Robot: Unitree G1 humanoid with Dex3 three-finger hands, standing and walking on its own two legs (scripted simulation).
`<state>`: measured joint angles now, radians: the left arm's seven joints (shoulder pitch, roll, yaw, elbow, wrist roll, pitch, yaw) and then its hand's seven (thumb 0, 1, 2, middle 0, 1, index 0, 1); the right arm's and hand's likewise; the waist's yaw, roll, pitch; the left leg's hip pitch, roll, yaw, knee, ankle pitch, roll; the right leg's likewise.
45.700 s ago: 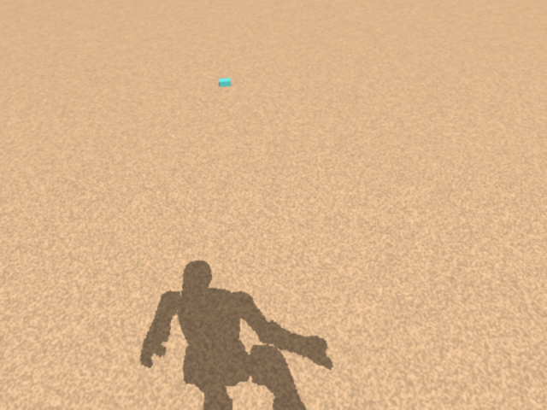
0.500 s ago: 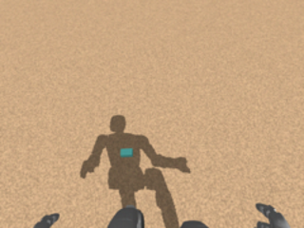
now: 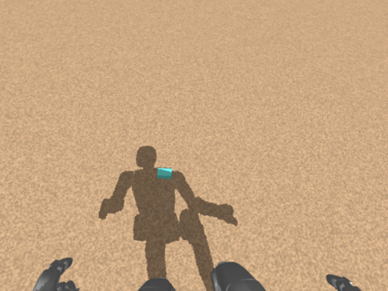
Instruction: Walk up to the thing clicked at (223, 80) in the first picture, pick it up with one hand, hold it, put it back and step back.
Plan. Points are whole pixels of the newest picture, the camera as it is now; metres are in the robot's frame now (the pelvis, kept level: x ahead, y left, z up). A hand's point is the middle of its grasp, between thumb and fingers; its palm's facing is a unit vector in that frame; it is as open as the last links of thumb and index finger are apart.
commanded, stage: step back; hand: left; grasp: from above
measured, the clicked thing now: (164, 173) +0.71 +0.15 -0.75
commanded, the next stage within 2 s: none
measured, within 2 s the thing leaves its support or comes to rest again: neither
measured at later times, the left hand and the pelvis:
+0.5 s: hand out of the picture -0.06 +0.25 -0.14, palm faces -0.01 -0.90 -0.44, open 7.4 cm; pelvis -0.16 -0.03 -0.01, yaw +1 degrees
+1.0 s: hand out of the picture -0.28 +0.22 -0.14, palm faces -0.04 -0.91 -0.42, open 7.4 cm; pelvis -0.34 -0.05 -0.01, yaw -2 degrees
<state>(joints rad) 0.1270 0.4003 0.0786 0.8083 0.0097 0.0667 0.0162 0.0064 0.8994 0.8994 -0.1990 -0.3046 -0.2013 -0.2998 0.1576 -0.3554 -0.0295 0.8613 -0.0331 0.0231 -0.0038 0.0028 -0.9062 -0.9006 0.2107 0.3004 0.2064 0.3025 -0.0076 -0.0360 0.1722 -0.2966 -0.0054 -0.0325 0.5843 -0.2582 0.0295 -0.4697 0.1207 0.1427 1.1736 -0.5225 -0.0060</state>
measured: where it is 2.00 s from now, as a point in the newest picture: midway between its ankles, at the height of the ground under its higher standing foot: outside the picture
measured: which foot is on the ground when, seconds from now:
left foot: down 0.00-0.22, up 0.24-0.52, down 0.54-0.88, up 0.90-1.00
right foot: up 0.00-0.18, down 0.20-0.54, up 0.56-0.84, down 0.86-1.00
